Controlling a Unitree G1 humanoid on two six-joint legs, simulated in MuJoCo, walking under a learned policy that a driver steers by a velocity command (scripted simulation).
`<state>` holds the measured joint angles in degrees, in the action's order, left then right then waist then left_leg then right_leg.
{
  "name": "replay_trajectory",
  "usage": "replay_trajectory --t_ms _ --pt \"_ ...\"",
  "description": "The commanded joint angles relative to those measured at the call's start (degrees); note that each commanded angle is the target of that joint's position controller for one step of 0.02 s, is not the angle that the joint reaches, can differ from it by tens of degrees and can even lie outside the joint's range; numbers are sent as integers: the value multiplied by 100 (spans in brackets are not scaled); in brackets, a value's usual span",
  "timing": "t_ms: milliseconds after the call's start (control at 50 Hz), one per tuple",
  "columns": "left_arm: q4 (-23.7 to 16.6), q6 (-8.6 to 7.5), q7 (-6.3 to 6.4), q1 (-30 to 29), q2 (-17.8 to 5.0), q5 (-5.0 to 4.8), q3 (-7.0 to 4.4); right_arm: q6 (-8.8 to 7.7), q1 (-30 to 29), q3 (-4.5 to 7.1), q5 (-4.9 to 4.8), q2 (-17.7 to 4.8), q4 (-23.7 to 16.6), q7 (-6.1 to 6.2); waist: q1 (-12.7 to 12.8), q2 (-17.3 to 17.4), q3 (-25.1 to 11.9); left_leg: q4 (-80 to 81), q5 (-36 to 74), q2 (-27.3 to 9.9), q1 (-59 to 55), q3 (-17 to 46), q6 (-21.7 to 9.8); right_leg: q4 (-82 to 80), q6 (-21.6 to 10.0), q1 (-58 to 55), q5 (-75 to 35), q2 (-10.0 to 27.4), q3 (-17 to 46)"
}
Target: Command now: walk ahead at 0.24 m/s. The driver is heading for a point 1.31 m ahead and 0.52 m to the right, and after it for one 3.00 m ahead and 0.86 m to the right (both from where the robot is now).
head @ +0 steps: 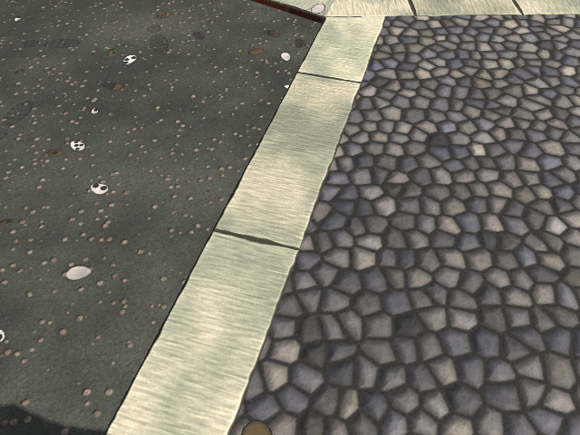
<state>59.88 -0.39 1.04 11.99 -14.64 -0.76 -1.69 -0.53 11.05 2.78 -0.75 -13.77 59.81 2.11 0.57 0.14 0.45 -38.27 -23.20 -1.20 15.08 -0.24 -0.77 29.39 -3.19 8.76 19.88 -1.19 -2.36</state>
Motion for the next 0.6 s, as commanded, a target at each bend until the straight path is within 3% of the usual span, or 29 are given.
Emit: replay_trajectory --t_ms 20,60,100,140,180,200,220,240,260,280,300,340,420,460,540,600 --pt "-94 -263 47 442 -1132 30 -268 -301 -864 106 -93 -546 -581 -86 325 -839 1022 -1380 -713 -306 2194 215 -205 -2206 -1344 -229 1942 2269 3100" --pt "-171 -358 26 353 -990 -50 -260 -425 -817 132 -120 -582 -564 -183 238 -546 815 -1085 -543 -531 2410 263 -261 -2078 -1143 -730 1110 2095 2588" --pt "-226 -344 -1 230 -1025 -95 -283 -497 -827 111 -107 -459 -526 -252 168 -519 576 -171 -76 -402 1517 -56 -201 -1962 -885 -428 417 1662 1783" --pt "-259 -274 -37 77 -1125 -124 -315 -493 -264 127 -95 -377 -256 -289 -163 -514 323 667 1045 9 -80 -572 -90 -1624 -721 457 53 1266 1096" --pt "-262 -269 -56 125 -943 -106 -247 -416 680 268 -87 -608 80 -230 -569 -349 29 867 1180 271 -1573 -616 -82 -815 -514 1276 -459 967 840" --pt "-346 -298 -87 -34 -561 -57 -128 -420 1319 390 -72 -987 157 -162 -892 445 -122 1517 609 -580 -2223 566 -374 790 -158 1860 -615 498 345" --pt "-635 -392 -54 -48 -112 -17 -20 -457 1955 482 -3 -1612 209 -169 -925 1913 -551 2539 -195 -2090 -2965 3203 -1179 2815 148 3102 1047 -206 33" --pt "-645 -447 -39 -105 -472 -184 -125 -565 1775 343 93 -1232 215 -210 -814 1255 -449 2794 -1053 -2381 -2571 3953 -1471 3913 53 3443 1338 -43 931" --pt "-663 -491 -65 -101 -656 -321 -178 -638 1204 245 55 -955 40 -219 -564 934 104 2815 -1228 -2245 -2214 3280 -1273 4170 -127 3833 789 259 1118" --pt "-601 -502 -78 -42 -699 -309 -208 -677 771 163 32 -707 -89 -241 -399 776 347 2901 -810 -1938 -1893 2529 -1003 4085 -197 3749 215 472 1067" --pt "-546 -493 -62 -12 -670 -247 -249 -690 485 115 49 -608 -163 -260 -263 649 466 2975 -91 -1748 -1635 1919 -797 3810 -214 3592 -244 592 1091" --pt "-470 -397 -119 91 -547 -188 -292 -669 462 49 137 -419 -166 -248 -155 702 451 3003 1166 -1363 -1352 818 -524 3435 -167 3127 -783 699 966" --pt "-690 -265 -195 -316 -244 -131 -274 -643 801 86 223 -629 -111 -124 -200 312 523 3147 2331 -1340 -1351 36 -677 2872 61 3442 -1462 677 861" --pt "-896 -268 -228 -681 -182 -109 -246 -616 736 90 224 -673 -184 -67 -227 301 620 3251 2483 -1282 -1255 -327 -658 2162 122 3419 -1891 657 710" --pt "-1309 -261 -364 -1471 -42 -53 -155 -568 1083 127 130 -745 -167 8 -425 205 787 3284 2841 -1353 -1449 -896 -643 1204 53 3240 -2286 628 159" --pt "-1566 -266 -485 -1771 -40 -78 -142 -471 1240 174 65 -824 -163 5 -384 225 816 2867 3843 -1509 -2010 -1174 -608 809 -163 3195 -1886 510 -121"
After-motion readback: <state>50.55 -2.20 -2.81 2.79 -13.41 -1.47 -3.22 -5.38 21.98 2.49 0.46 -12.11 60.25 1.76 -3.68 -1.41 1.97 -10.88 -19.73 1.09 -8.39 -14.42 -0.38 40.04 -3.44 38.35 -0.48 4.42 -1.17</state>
